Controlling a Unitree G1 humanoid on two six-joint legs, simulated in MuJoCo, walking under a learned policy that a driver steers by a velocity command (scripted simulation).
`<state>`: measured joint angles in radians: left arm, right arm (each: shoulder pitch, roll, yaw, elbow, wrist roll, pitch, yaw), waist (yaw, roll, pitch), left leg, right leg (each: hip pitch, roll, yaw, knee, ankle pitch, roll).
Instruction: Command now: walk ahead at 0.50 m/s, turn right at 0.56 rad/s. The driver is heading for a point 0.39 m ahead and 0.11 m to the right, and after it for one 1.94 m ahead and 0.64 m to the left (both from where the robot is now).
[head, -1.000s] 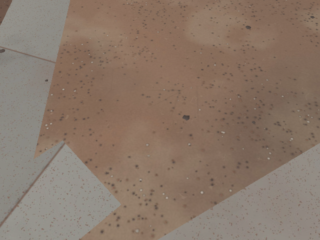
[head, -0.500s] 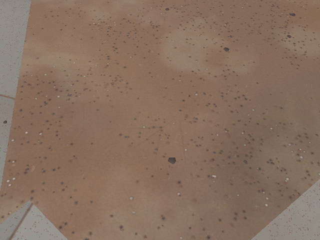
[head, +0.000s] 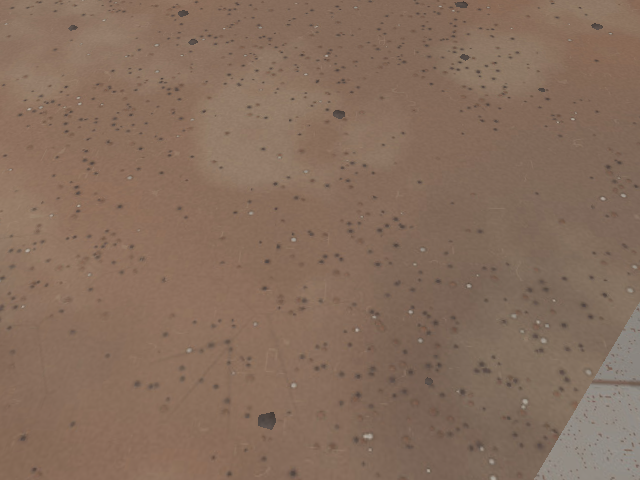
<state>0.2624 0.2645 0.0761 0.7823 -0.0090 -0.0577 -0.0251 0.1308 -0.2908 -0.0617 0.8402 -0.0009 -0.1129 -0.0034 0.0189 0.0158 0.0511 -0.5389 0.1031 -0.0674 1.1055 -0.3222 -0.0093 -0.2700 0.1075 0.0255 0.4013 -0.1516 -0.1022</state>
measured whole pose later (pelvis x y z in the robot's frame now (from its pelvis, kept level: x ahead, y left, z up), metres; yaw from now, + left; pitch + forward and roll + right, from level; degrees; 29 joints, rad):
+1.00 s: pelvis +0.36 +0.02 +0.00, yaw +2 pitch +2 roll -1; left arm 0.13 0.27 0.07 0.72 0.01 0.00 0.04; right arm 0.17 -0.32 -0.08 0.75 0.02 0.05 -0.01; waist 0.01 0.02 0.05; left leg -0.48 0.04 0.01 0.86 -0.37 -0.07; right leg -0.29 -0.05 -0.11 0.43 -0.17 0.00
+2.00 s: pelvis +0.36 +0.06 -0.01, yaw +30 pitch +0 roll +0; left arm 0.17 0.28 0.05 0.76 0.01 0.00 0.00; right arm 0.18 -0.27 -0.05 0.65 -0.01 0.06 -0.01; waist 0.03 -0.03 0.05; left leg -0.23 -0.02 -0.03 0.49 -0.27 0.01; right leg -0.25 -0.06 -0.01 0.53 -0.30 0.04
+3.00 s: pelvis +0.56 +0.14 -0.01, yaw +30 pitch +2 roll +0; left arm 0.46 0.24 0.01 0.96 -0.01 -0.07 0.01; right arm 0.01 -0.25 -0.04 0.67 0.03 -0.08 0.05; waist 0.11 0.04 0.04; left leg -0.62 0.05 0.03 0.56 0.04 0.02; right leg 0.16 0.03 -0.03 0.14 -0.33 -0.04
